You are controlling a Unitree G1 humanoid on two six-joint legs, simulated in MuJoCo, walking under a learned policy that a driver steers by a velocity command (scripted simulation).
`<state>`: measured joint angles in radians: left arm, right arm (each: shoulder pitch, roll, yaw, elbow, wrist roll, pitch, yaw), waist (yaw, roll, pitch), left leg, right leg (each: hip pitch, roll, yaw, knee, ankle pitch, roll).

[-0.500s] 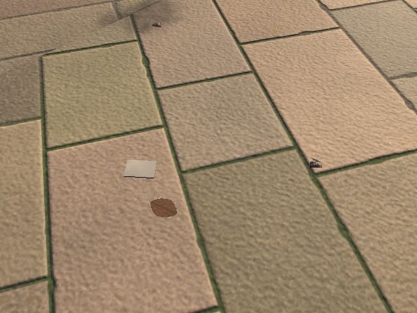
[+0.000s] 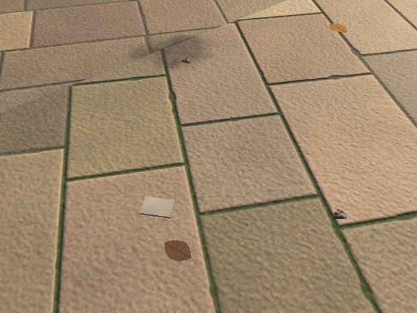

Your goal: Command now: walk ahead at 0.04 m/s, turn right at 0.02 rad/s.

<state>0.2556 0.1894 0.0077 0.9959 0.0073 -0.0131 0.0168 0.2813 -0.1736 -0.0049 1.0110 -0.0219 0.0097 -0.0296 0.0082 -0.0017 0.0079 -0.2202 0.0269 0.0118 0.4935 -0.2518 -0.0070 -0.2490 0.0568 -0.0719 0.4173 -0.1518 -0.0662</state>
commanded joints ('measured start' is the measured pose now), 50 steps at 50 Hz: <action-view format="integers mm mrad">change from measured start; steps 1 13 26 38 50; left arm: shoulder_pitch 58 74 98 111 3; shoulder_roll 78 48 24 5 -3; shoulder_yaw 18 7 0 -3 14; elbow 1 95 149 171 55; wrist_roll -1 1 0 0 31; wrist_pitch -1 -3 2 3 -25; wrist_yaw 3 18 24 27 -12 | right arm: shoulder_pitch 23 77 106 130 241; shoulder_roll -90 -61 -31 -16 -115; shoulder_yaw -10 -2 8 11 -52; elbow -5 62 109 130 121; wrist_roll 12 13 13 12 3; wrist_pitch -28 -27 -25 -25 -27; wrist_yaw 0 -9 -14 -16 -5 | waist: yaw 21 -5 -3 -4 -62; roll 108 7 11 8 148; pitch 68 55 71 80 174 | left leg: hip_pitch -128 -8 -5 -4 52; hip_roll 103 75 67 64 276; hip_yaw -139 -96 -91 -91 -447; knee -229 -186 -186 -186 -380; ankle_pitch -80 52 67 63 -516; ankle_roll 48 58 58 59 249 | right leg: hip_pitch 106 80 84 79 -259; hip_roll -109 -134 -140 -142 -62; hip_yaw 138 150 149 148 20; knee -82 -108 -101 -100 294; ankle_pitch -15 13 24 19 -229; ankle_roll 7 13 16 18 -6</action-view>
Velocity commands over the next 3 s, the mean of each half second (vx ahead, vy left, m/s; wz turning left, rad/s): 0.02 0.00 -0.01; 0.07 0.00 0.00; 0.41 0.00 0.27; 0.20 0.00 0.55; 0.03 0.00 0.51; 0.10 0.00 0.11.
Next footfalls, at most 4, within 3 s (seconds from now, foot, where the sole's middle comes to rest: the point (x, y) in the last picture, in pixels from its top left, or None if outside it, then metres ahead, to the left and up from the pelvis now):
1.56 left None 0.44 0.07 -0.78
2.24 right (228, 291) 0.61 -0.04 -0.78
2.66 left None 0.43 0.09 -0.78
2.94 right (234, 303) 0.57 -0.06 -0.78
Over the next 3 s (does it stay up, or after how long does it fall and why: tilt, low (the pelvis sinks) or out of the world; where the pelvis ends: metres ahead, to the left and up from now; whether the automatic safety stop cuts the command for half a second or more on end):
stays up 0.52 0.01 0.00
